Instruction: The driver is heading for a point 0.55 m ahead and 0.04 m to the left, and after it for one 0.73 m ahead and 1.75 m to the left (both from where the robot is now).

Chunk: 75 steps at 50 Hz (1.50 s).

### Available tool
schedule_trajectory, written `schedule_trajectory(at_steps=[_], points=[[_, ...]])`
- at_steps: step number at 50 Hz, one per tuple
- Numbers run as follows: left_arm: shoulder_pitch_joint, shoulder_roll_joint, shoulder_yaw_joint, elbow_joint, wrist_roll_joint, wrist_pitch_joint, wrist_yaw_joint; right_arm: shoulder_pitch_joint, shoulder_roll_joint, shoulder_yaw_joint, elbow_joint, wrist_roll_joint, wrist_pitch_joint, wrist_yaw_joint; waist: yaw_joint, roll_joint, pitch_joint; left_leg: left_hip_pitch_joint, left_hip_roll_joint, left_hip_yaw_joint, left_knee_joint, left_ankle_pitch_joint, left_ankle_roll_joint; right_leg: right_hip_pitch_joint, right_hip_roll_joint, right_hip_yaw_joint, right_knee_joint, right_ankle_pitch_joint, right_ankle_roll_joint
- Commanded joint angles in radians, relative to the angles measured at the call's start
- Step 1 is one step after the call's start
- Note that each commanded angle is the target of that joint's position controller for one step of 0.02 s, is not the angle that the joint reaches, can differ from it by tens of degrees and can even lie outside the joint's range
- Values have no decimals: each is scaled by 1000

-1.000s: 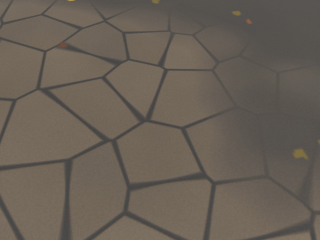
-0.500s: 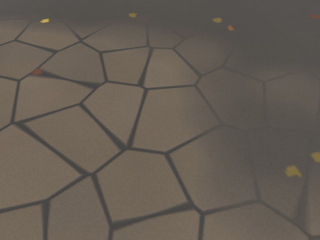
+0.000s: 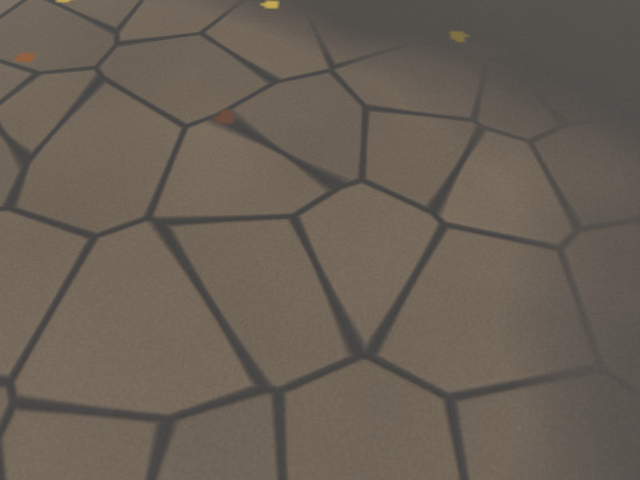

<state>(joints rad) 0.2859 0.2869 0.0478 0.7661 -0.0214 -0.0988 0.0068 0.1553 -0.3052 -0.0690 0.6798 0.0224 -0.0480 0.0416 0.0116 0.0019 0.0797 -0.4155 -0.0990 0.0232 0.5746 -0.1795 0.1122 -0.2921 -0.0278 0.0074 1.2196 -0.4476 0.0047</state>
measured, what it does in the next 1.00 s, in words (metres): walks ahead, turning left: right foot, then left foot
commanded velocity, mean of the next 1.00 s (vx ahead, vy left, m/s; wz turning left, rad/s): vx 0.37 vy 0.00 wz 0.55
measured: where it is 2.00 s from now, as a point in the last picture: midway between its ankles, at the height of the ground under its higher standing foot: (305, 436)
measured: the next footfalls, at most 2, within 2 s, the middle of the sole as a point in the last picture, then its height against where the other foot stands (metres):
right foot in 0.36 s outside the picture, level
left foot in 0.84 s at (249, 427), level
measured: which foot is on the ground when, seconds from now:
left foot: down 0.00-0.36, up 0.38-0.82, down 0.84-1.00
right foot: up 0.00-0.34, down 0.36-0.84, up 0.86-1.00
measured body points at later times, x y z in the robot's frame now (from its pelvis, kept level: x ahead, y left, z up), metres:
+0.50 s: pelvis +0.29 -0.04 +0.01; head +0.32 -0.04 +0.46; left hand +0.37 +0.26 -0.08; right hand +0.46 -0.29 -0.10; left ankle +0.17 +0.06 -0.63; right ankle +0.37 -0.13 -0.72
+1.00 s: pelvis +0.45 +0.05 +0.01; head +0.49 +0.10 +0.45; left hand +0.44 +0.37 -0.11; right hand +0.75 -0.09 -0.07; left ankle +0.50 +0.17 -0.72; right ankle +0.51 -0.10 -0.64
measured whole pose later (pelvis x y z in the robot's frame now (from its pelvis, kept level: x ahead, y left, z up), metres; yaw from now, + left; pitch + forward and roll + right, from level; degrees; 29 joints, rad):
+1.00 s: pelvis +0.45 +0.05 +0.01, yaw +33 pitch +3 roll -1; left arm 0.12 0.32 0.05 0.72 0.01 -0.02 0.02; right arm 0.15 -0.31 -0.07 0.59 0.00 0.01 0.01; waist -0.01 -0.02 0.08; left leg -0.43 -0.08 -0.06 0.49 -0.09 0.07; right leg -0.52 -0.02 0.04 1.14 -0.46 0.06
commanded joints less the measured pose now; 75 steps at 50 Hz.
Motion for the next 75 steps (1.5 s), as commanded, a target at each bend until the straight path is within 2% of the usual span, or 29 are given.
schedule_trajectory(at_steps=[1,4,9,13,17,18,19,20,21,23,27,33,37,40,41,42,43,44,45,46,50,60,63,64,65,66,67,69,75], points=[[-42,148,35,-118,23,-44,3,56,-107,-31,-63,-15,-22,-13,-13,-7,-132,368,282,-460,-317,145,209,-366,-81,101,-31,106,-2],[-26,120,30,-121,40,-10,2,49,-119,-34,-57,-11,-27,-25,16,13,-103,218,250,-370,-356,292,214,-303,-89,67,-145,149,47],[-227,59,2,-177,38,-8,-4,117,-155,-43,-23,1,-10,-52,-58,53,-68,113,147,-258,-329,211,128,-227,-18,28,-534,480,80],[-316,93,12,-204,15,-22,-21,188,-155,-43,5,9,3,-57,-92,82,-78,196,185,-359,-259,97,102,-178,24,59,-689,517,66],[-190,144,44,-177,12,-38,-24,162,-133,-39,-2,3,13,-59,-5,128,-113,269,203,-446,-102,142,54,-20,28,58,-773,393,-9],[-82,177,59,-163,26,-43,-17,161,-87,-22,-11,-3,9,-54,50,98,-205,221,150,-400,66,148,21,177,-39,102,-771,384,-57],[67,233,72,-154,33,-39,-7,197,-22,1,-31,-28,7,-53,87,-58,-361,81,67,-291,362,-123,-23,442,-228,301,-757,336,-114],[109,286,85,-113,40,-25,-20,327,-12,9,-60,18,-3,-51,13,-401,-417,-276,-12,-208,637,-448,-71,650,-416,807,-887,40,-270],[60,172,63,-142,23,-22,-22,290,-126,-12,-25,29,1,-57,43,-217,-307,-366,72,-232,741,-367,-89,571,-392,787,-933,-160,-239],[-23,111,40,-147,30,-9,-15,130,-150,-25,-50,5,13,-57,50,-57,-131,-340,134,-173,727,-203,-104,341,-298,469,-949,56,-177],[-31,79,30,-95,30,-21,-20,117,-57,-11,-57,5,16,-43,6,-103,-69,-244,175,-146,577,-134,-106,180,-205,233,-1029,315,-192],[-82,157,55,-60,19,4,1,3,-23,5,-93,-13,17,-25,11,-94,-78,-167,162,-52,220,114,-143,175,-187,-46,-997,847,-179],[-53,183,61,-30,-1,28,17,-67,-46,-7,-129,-9,20,4,27,-104,-97,-88,139,-25,62,164,-109,234,-205,-96,-931,816,-143],[-90,202,72,-37,-24,43,26,27,-103,-41,-122,-19,27,12,-44,-95,-146,59,86,14,-38,104,-48,246,-204,-124,-729,918,-105],[-75,175,64,-39,-19,47,26,132,-146,-65,-93,-21,27,2,-90,-47,-199,212,51,19,-102,189,-14,196,-153,-154,-554,865,-69],[-25,134,46,-59,24,45,21,206,-235,-88,-97,-21,33,-22,-105,129,-271,445,219,-212,-103,588,65,-20,-79,-173,-259,475,-3],[83,54,12,-85,62,40,6,147,-308,-81,-139,-43,31,-33,4,300,-402,671,480,-639,-75,857,297,-323,85,-68,80,-302,58],[34,146,26,-68,33,41,-6,145,-226,-67,-157,-35,32,-25,-75,161,-508,642,465,-655,-151,600,316,-349,53,95,153,-235,49],[-44,169,32,-88,7,48,-6,82,-187,-54,-160,-26,29,-22,-64,110,-378,539,411,-548,-178,462,260,-394,22,88,129,-143,38],[-71,158,32,-85,16,58,6,44,-156,-47,-151,-8,32,-25,-41,43,-283,425,352,-472,-198,351,197,-397,-11,80,57,-74,40],[-57,136,31,-80,35,86,24,-31,-158,-46,-160,-32,50,-44,22,97,-210,139,254,-372,-248,327,153,-225,2,57,-126,36,65],[-159,106,24,-117,22,81,14,-4,-167,-54,-144,-19,84,-68,-28,152,-202,141,214,-506,-225,18,105,-122,54,95,-499,107,65],[-100,108,35,-102,19,68,2,-18,-157,-50,-145,-2,95,-70,11,155,-195,142,180,-535,-164,50,62,16,59,71,-761,211,24],[-72,145,48,-96,29,67,4,5,-133,-43,-142,3,97,-73,13,109,-199,76,132,-496,-100,-41,15,119,-26,118,-845,276,-9],[-93,230,65,-111,50,76,11,49,-84,-33,-147,-1,96,-71,-32,-125,-190,-77,14,-322,107,-289,-52,200,-252,326,-897,370,-110],[-98,240,71,-109,81,79,7,23,-145,-53,-169,-2,82,-70,-19,-308,-139,-197,-63,-185,332,-449,-104,124,-378,515,-944,506,-258],[-150,186,57,-135,72,75,12,53,-209,-75,-145,-16,78,-68,-34,-209,-135,-194,-1,-206,500,-395,-137,110,-376,459,-925,533,-269],[-210,123,41,-151,42,79,23,96,-179,-78,-92,-7,99,-74,-51,-126,-117,-201,14,-174,616,-285,-174,123,-250,268,-885,510,-183],[-125,147,51,-130,38,107,38,-24,-84,-40,-151,4,108,-62,35,-183,-120,-224,87,-69,456,-211,-229,264,-234,112,-880,610,-214]])
Keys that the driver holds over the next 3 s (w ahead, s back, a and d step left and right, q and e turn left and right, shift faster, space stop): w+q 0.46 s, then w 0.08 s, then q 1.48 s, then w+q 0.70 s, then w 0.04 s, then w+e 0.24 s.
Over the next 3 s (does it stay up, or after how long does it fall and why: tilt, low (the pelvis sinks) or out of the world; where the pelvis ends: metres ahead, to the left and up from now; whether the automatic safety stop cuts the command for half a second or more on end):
stays up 0.42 0.44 0.02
